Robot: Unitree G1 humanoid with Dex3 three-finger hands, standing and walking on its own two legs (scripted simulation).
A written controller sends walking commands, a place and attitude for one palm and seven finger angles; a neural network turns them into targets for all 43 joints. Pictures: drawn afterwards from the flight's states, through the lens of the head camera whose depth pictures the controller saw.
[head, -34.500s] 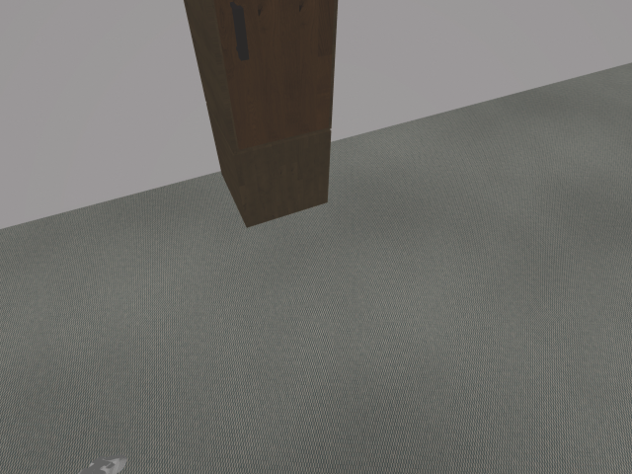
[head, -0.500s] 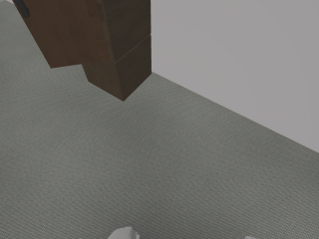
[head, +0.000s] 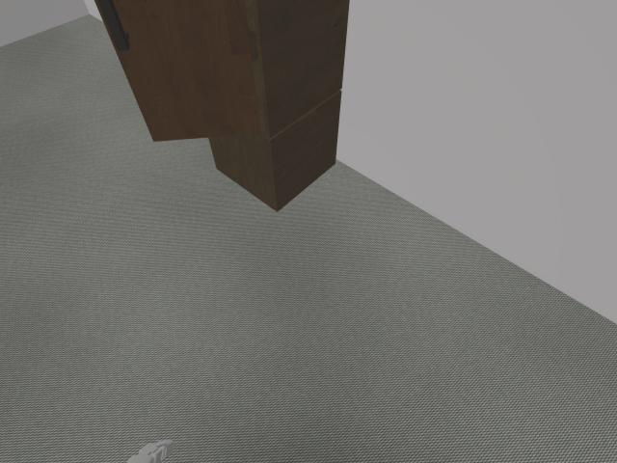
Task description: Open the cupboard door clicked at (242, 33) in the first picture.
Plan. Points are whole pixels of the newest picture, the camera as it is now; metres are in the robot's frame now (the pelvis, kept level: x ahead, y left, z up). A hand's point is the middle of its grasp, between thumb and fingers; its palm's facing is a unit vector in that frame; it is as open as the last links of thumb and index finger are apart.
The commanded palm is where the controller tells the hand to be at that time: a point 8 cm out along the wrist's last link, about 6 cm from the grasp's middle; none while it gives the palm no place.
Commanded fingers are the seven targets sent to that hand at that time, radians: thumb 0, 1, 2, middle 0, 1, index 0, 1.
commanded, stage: turn to face it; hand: left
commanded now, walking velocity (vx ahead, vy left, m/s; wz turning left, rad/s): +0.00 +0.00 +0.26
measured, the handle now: (114, 16) +1.02 +0.50 +0.05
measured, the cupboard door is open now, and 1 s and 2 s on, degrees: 48 48 48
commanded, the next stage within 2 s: take the last steps up to it in 0.04 s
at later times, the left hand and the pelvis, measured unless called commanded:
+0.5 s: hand out of the picture -0.05 +0.20 -0.17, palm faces +0.29 -0.93 -0.21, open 7.3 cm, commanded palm none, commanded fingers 0.00 0.90 0.90 -0.20 -0.30 -0.20 -0.30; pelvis +0.04 +0.03 +0.00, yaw +12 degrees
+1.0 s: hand (145, 362) +0.28 +0.29 -0.16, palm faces +0.13 -0.98 -0.17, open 7.3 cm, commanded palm none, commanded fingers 0.00 0.90 0.90 -0.20 -0.30 -0.20 -0.30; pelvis +0.19 +0.10 +0.00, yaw +9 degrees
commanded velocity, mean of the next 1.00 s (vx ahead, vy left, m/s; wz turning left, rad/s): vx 0.26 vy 0.06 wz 0.06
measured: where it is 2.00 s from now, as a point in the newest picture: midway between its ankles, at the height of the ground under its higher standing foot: (263, 356)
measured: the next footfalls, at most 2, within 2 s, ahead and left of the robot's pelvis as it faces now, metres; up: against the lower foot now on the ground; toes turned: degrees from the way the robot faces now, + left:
right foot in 0.02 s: +0.02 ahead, -0.12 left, +0.00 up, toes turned -3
left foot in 0.54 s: +0.08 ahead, +0.17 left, +0.00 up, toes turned +18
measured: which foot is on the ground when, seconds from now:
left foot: down 0.00-0.04, up 0.06-0.52, down 0.54-1.00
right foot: up 0.00-0.00, down 0.02-0.54, up 0.56-1.00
